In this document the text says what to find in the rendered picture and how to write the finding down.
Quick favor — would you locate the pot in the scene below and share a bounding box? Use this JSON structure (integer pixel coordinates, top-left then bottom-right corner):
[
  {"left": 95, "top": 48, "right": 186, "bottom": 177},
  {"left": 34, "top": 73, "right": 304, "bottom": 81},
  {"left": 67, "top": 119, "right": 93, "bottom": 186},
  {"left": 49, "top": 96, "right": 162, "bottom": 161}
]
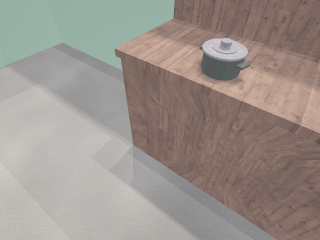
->
[{"left": 200, "top": 46, "right": 251, "bottom": 81}]

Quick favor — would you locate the knob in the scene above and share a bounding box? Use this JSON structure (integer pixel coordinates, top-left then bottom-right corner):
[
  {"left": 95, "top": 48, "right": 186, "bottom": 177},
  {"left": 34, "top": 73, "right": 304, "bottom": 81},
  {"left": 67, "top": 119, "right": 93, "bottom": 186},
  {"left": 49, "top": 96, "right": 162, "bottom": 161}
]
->
[{"left": 220, "top": 38, "right": 233, "bottom": 48}]

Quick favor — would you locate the table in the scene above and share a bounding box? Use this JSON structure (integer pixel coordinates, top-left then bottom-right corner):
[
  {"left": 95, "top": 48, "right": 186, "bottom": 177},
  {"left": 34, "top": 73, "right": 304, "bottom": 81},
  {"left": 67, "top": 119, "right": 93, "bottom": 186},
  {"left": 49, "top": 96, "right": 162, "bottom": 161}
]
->
[{"left": 114, "top": 0, "right": 320, "bottom": 240}]

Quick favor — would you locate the lid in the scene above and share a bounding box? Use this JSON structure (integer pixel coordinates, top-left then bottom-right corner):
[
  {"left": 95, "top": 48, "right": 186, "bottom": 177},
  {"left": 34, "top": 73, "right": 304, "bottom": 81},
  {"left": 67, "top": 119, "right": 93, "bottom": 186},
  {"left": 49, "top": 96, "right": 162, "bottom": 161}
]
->
[{"left": 202, "top": 38, "right": 248, "bottom": 62}]

